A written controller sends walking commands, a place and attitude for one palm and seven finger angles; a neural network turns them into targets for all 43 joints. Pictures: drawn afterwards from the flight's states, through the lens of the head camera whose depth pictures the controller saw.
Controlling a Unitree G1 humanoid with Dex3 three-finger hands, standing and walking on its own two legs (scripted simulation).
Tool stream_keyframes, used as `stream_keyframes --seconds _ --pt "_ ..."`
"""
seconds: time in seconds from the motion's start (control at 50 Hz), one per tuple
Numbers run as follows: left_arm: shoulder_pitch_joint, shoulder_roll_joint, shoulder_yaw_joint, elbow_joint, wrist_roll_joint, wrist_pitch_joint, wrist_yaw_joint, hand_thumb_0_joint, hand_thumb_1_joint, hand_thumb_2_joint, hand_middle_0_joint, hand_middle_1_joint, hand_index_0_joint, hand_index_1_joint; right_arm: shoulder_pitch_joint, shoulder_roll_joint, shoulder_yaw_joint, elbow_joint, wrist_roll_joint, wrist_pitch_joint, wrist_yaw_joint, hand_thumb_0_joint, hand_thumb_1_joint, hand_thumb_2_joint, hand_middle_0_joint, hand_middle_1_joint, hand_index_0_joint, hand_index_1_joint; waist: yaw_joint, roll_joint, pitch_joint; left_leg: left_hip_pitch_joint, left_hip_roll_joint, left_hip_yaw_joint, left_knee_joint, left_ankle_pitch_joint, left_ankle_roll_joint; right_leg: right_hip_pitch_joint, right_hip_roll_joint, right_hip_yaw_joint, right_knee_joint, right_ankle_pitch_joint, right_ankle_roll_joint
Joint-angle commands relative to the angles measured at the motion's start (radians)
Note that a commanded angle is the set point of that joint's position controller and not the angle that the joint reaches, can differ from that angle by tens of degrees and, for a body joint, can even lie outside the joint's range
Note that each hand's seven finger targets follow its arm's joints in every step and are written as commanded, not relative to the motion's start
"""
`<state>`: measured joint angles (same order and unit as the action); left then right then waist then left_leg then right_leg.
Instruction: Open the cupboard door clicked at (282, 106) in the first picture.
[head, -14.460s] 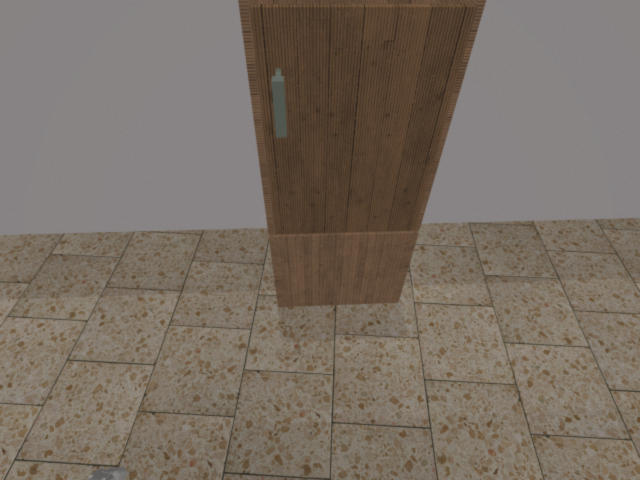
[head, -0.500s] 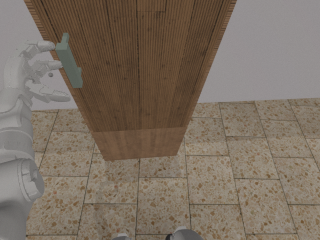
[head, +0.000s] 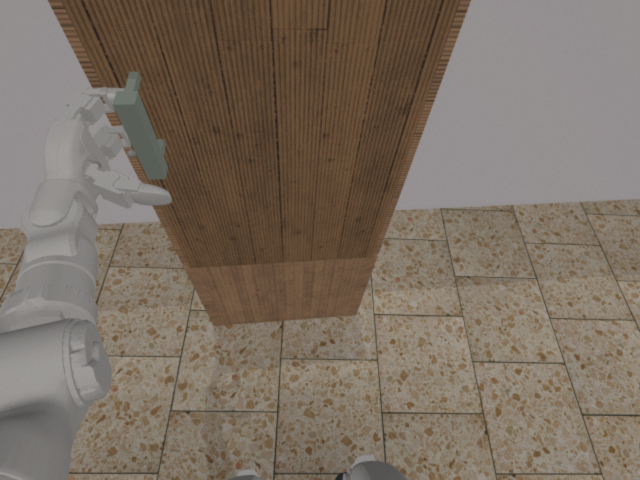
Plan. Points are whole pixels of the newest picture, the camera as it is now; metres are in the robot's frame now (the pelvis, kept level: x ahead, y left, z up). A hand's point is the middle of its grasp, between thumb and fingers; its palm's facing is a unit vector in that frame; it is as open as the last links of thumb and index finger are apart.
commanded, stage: slide the fingers in behind the handle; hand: left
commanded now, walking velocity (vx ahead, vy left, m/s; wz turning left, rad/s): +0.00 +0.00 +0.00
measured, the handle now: (146, 127) +0.53 +0.20 +0.11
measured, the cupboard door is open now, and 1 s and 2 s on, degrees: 0 0 5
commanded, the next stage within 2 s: close the thumb around the handle in 0.78 s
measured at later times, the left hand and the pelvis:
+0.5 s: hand (155, 153) +0.49 +0.18 +0.11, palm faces +0.03 -1.00 -0.01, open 13.9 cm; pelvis +0.00 +0.00 +0.00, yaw +0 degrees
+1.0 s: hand (161, 152) +0.49 +0.17 +0.11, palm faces +0.04 -1.00 -0.01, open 13.5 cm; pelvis +0.00 -0.01 +0.00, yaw +0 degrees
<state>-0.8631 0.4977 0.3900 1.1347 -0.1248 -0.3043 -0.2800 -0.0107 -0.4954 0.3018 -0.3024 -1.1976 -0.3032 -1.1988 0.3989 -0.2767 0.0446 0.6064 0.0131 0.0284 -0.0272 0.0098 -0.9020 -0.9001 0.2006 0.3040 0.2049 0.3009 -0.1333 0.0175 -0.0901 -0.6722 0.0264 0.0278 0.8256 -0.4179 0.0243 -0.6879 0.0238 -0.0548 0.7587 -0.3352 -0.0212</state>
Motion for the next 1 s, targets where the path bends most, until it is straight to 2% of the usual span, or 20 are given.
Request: stream_keyframes --seconds 0.0,0.06,0.12,0.16,0.2,0.26,0.32,0.36,0.42,0.44,0.48,0.5,0.54,0.62,0.68,0.8,0.86,0.94,0.96,0.98 --pt "-0.456 0.250 0.021 -0.251 -0.017 -0.081 0.011 0.000 -0.500 0.300 -0.300 -1.200 -0.300 -1.200 0.121 -0.162 -0.067 -0.066 0.001 -0.018 -0.010 0.000 -0.900 -0.900 0.200 0.300 0.200 0.300 0.002 0.094 -0.416 0.221 -0.014 -0.047 -0.088 0.386 0.006 0.236 0.015 0.041 -0.053 0.356 -0.001" --pt "-0.440 0.238 0.018 -0.233 -0.021 -0.080 0.014 0.000 -0.500 0.300 -0.300 -1.200 -0.300 -1.200 0.128 -0.163 -0.070 -0.057 0.002 -0.018 -0.010 0.000 -0.900 -0.900 0.200 0.300 0.200 0.300 0.000 0.058 -0.401 0.214 -0.012 -0.051 -0.088 0.390 0.007 0.237 0.017 0.036 -0.054 0.362 -0.001" --pt "-0.470 0.161 -0.036 -0.258 -0.024 -0.080 0.019 0.000 -0.500 0.300 -0.300 -1.200 -0.300 -1.200 0.122 -0.157 -0.071 -0.058 0.002 -0.022 -0.008 0.000 -0.900 -0.900 0.200 0.300 0.200 0.300 -0.013 0.101 -0.398 0.257 -0.014 -0.054 -0.088 0.396 0.006 0.196 0.018 0.030 -0.056 0.341 -0.003" --pt "-0.452 0.208 0.007 -0.245 -0.024 -0.079 0.033 0.000 -0.500 0.300 -0.300 -1.200 -0.300 -1.200 0.127 -0.162 -0.072 -0.050 0.001 -0.021 -0.008 0.000 -0.900 -0.900 0.200 0.300 0.200 0.300 0.001 0.076 -0.406 0.242 -0.012 -0.055 -0.089 0.391 0.003 0.211 0.018 0.031 -0.057 0.340 -0.003" --pt "-0.465 0.181 -0.017 -0.214 -0.018 -0.070 0.042 0.000 -0.500 0.300 -0.300 -1.200 -0.300 -1.200 0.123 -0.158 -0.068 -0.047 0.001 -0.023 -0.008 0.000 -0.900 -0.900 0.200 0.300 0.200 0.300 -0.013 0.041 -0.356 0.196 -0.015 -0.051 -0.098 0.330 0.008 0.208 0.016 0.033 -0.066 0.310 0.000" --pt "-0.476 0.203 -0.002 -0.240 -0.003 -0.085 0.060 0.000 -0.500 0.300 -0.300 -1.200 -0.300 -1.200 0.125 -0.158 -0.069 -0.050 -0.002 -0.026 -0.008 0.000 -0.900 -0.900 0.200 0.300 0.200 0.300 -0.002 0.078 -0.398 0.214 -0.018 -0.050 -0.093 0.353 0.006 0.218 0.013 0.037 -0.056 0.328 -0.002" --pt "-0.495 0.173 -0.022 -0.231 -0.002 -0.094 0.072 0.000 -0.500 0.300 -0.300 -1.200 -0.300 -1.200 0.131 -0.156 -0.070 -0.045 -0.005 -0.030 -0.005 0.000 -0.900 -0.900 0.200 0.300 0.200 0.300 -0.015 0.049 -0.388 0.218 -0.018 -0.056 -0.088 0.362 0.008 0.208 0.016 0.033 -0.054 0.329 -0.002" --pt "-0.507 0.143 -0.049 -0.230 0.003 -0.096 0.071 0.000 -0.500 0.300 -0.300 -1.200 -0.300 -1.200 0.130 -0.154 -0.072 -0.038 -0.004 -0.033 -0.002 0.000 -0.900 -0.900 0.200 0.300 0.200 0.300 -0.022 0.064 -0.396 0.233 -0.016 -0.055 -0.088 0.353 0.005 0.194 0.016 0.035 -0.057 0.322 0.000" --pt "-0.497 0.133 -0.049 -0.263 -0.003 -0.105 0.072 0.000 -0.500 0.300 -0.300 -1.200 -0.300 -1.200 0.131 -0.154 -0.074 -0.042 -0.005 -0.037 -0.001 0.000 -0.900 -0.900 0.200 0.300 0.200 0.300 -0.013 0.101 -0.441 0.269 -0.019 -0.056 -0.083 0.401 0.003 0.205 0.017 0.033 -0.048 0.350 -0.005" --pt "-0.479 0.163 -0.018 -0.247 -0.004 -0.104 0.075 0.000 -0.500 0.300 -0.300 -1.200 -0.300 -1.200 0.133 -0.155 -0.076 -0.034 -0.004 -0.036 0.000 0.000 -0.900 -0.900 0.200 0.300 0.200 0.300 0.000 0.086 -0.441 0.269 -0.015 -0.061 -0.083 0.409 -0.001 0.205 0.017 0.031 -0.048 0.349 -0.004" --pt "-0.468 0.115 -0.051 -0.222 -0.011 -0.092 0.076 0.000 -0.500 0.300 -0.300 -1.200 -0.300 -1.200 0.125 -0.152 -0.074 -0.036 -0.002 -0.034 0.001 0.000 -0.900 -0.900 0.200 0.300 0.200 0.300 -0.012 0.052 -0.384 0.235 -0.015 -0.053 -0.092 0.379 0.001 0.198 0.017 0.029 -0.057 0.340 -0.001" --pt "-0.466 0.120 -0.046 -0.212 -0.009 -0.086 0.079 0.000 -0.500 0.300 -0.300 -1.200 -0.300 -1.200 0.124 -0.153 -0.073 -0.037 -0.002 -0.033 0.002 0.000 -0.900 -0.900 0.200 0.300 0.200 0.300 -0.010 0.055 -0.370 0.218 -0.018 -0.048 -0.095 0.352 0.004 0.199 0.016 0.031 -0.061 0.327 -0.001" --pt "-0.462 0.193 0.006 -0.201 0.002 -0.086 0.094 0.000 -0.500 0.300 -0.300 -1.200 -0.300 -1.200 0.126 -0.158 -0.071 -0.040 -0.002 -0.030 -0.003 0.000 -0.900 -0.900 0.200 0.300 0.200 0.300 0.001 0.028 -0.372 0.183 -0.022 -0.046 -0.097 0.336 0.009 0.233 0.014 0.039 -0.059 0.332 0.000" --pt "-0.482 0.142 -0.037 -0.221 0.015 -0.099 0.103 0.000 -0.500 0.300 -0.300 -1.200 -0.300 -1.200 0.123 -0.149 -0.070 -0.052 -0.004 -0.033 0.000 0.000 -0.900 -0.900 0.200 0.300 0.200 0.300 -0.011 0.063 -0.373 0.203 -0.024 -0.044 -0.094 0.332 0.008 0.214 0.014 0.038 -0.057 0.322 -0.002" --pt "-0.479 0.162 -0.020 -0.238 0.008 -0.110 0.101 0.000 -0.500 0.300 -0.300 -1.200 -0.300 -1.200 0.126 -0.152 -0.073 -0.047 -0.004 -0.036 0.000 0.000 -0.900 -0.900 0.200 0.300 0.200 0.300 -0.002 0.048 -0.421 0.209 -0.024 -0.043 -0.094 0.342 0.007 0.247 0.013 0.043 -0.054 0.342 0.000" --pt "-0.484 0.156 -0.030 -0.183 0.003 -0.088 0.088 0.000 -0.500 0.300 -0.300 -1.200 -0.300 -1.200 0.118 -0.155 -0.069 -0.043 0.002 -0.033 -0.006 0.000 -0.900 -0.900 0.200 0.300 0.200 0.300 -0.019 0.023 -0.344 0.154 -0.025 -0.034 -0.101 0.266 0.013 0.229 0.011 0.050 -0.075 0.297 0.005" --pt "-0.518 0.195 -0.012 -0.193 0.010 -0.092 0.091 0.000 -0.500 0.300 -0.300 -1.200 -0.300 -1.200 0.126 -0.158 -0.067 -0.041 0.000 -0.036 -0.012 0.000 -0.900 -0.900 0.200 0.300 0.200 0.300 -0.019 0.032 -0.374 0.148 -0.028 -0.037 -0.101 0.269 0.015 0.249 0.008 0.055 -0.070 0.302 0.005" --pt "-0.520 0.148 -0.044 -0.188 0.004 -0.095 0.084 0.000 -0.276 0.396 -0.316 -1.224 -0.316 -1.224 0.131 -0.154 -0.069 -0.034 -0.001 -0.041 -0.009 0.000 -0.900 -0.900 0.200 0.300 0.200 0.300 -0.030 0.056 -0.389 0.192 -0.025 -0.043 -0.089 0.309 0.012 0.211 0.012 0.047 -0.064 0.317 0.004" --pt "-0.514 0.194 -0.006 -0.193 0.004 -0.097 0.087 0.000 -0.220 0.420 -0.320 -1.230 -0.320 -1.230 0.137 -0.159 -0.071 -0.032 -0.002 -0.040 -0.010 0.000 -0.900 -0.900 0.200 0.300 0.200 0.300 -0.016 0.049 -0.401 0.183 -0.025 -0.044 -0.090 0.307 0.011 0.229 0.011 0.049 -0.061 0.318 0.004" --pt "-0.492 0.188 -0.011 -0.173 0.005 -0.092 0.085 0.000 -0.164 0.444 -0.324 -1.236 -0.324 -1.236 0.133 -0.160 -0.069 -0.039 -0.001 -0.038 -0.009 0.000 -0.900 -0.900 0.200 0.300 0.200 0.300 -0.015 0.033 -0.393 0.168 -0.027 -0.042 -0.093 0.296 0.012 0.238 0.011 0.050 -0.064 0.314 0.003"
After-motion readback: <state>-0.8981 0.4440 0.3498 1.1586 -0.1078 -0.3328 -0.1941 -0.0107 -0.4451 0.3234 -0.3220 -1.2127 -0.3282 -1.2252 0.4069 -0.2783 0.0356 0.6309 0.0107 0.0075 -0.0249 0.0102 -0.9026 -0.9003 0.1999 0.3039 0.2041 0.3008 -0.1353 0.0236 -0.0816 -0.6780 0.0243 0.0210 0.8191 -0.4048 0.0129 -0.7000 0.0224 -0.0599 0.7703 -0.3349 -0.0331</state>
